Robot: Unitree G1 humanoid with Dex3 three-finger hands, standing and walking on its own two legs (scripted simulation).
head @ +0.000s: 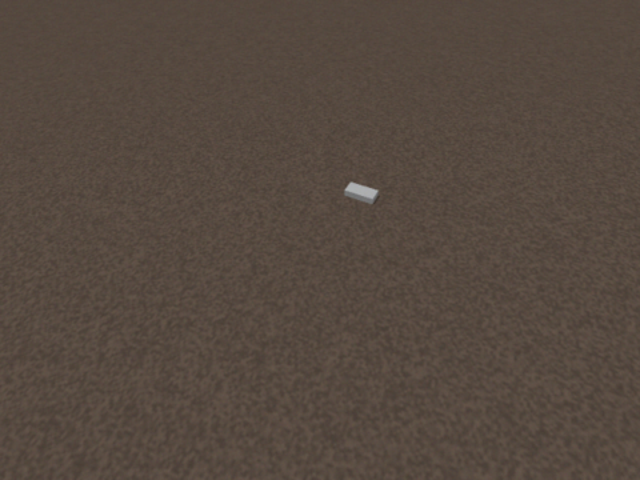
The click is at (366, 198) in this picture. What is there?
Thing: flat box
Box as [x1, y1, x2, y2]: [344, 182, 377, 203]
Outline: 344,190 345,195 369,203 372,203 377,195 377,190 350,182
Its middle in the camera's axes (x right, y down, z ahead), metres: +0.19 -0.21 +1.85
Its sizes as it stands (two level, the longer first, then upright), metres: 0.146 0.069 0.033
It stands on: the floor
